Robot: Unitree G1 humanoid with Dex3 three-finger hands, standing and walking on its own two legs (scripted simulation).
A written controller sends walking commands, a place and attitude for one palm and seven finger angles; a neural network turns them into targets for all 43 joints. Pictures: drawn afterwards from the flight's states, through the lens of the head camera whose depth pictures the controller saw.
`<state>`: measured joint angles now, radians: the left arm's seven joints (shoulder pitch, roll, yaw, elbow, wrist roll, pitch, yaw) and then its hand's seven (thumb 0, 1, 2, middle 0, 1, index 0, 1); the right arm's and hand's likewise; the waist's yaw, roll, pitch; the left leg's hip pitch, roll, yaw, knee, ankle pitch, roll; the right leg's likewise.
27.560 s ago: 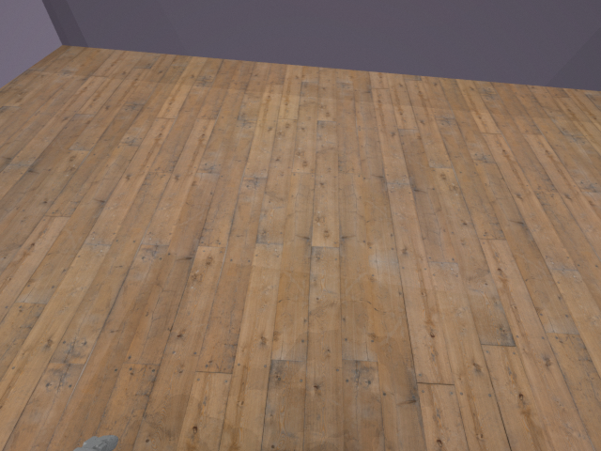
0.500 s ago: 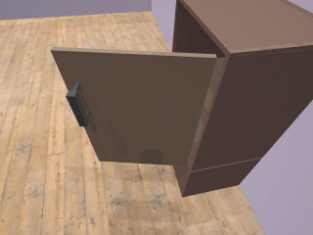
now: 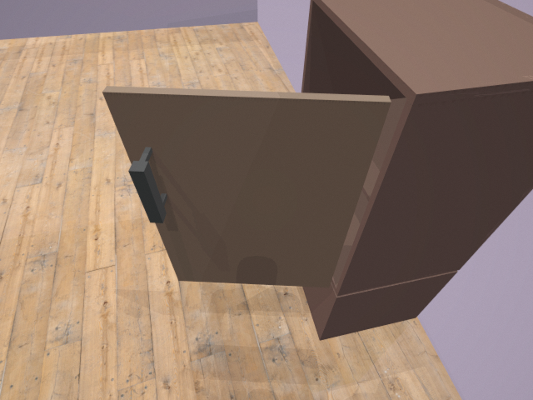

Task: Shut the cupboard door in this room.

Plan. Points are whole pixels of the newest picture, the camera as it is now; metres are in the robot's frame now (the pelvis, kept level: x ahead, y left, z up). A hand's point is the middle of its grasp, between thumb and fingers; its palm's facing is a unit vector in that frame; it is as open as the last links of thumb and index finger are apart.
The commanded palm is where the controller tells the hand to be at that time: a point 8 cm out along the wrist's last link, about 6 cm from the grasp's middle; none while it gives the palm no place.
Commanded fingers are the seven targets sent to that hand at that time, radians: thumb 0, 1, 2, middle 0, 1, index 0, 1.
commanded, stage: raise the hand and make a fist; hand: left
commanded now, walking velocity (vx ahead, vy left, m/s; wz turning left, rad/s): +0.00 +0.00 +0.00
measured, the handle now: (152, 185) +0.45 +0.24 +0.05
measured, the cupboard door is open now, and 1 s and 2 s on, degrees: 75 75 75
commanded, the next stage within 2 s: bring the fist close to the handle in 2.00 s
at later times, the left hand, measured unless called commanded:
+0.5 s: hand out of the picture +0.14 +0.16 -0.06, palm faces +0.07 -1.00 +0.00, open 6.2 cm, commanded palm +0.12 +0.22 -0.04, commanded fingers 0.00 0.90 0.90 -0.58 -0.72 -0.58 -0.72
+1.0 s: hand (147, 359) +0.17 +0.18 +0.00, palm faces +0.04 -1.00 -0.04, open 3.8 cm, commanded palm +0.14 +0.23 +0.00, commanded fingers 0.00 0.90 0.90 -1.04 -1.22 -1.04 -1.22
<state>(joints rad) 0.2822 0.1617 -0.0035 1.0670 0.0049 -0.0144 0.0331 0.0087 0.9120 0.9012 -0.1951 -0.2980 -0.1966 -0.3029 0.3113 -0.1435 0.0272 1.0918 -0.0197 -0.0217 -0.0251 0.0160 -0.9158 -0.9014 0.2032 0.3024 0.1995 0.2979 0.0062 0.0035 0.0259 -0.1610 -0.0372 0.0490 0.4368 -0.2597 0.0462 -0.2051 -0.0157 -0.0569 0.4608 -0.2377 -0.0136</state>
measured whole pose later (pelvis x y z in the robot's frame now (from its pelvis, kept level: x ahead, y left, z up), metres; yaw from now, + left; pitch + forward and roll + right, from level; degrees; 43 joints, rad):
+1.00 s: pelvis -0.02 -0.02 -0.07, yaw +1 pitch +12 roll -1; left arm 0.50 0.24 0.20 -0.11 -0.33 -0.37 -0.28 0.02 0.90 0.90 -0.86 -1.03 -0.86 -1.03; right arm 0.32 -0.25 -0.01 0.54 0.03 -0.20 -0.06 0.02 -0.90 -0.90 0.21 0.30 0.20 0.30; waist 0.00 0.02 -0.11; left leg -0.74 0.01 0.00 1.03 -0.49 0.02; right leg -0.74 0.00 -0.11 0.99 -0.45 -0.05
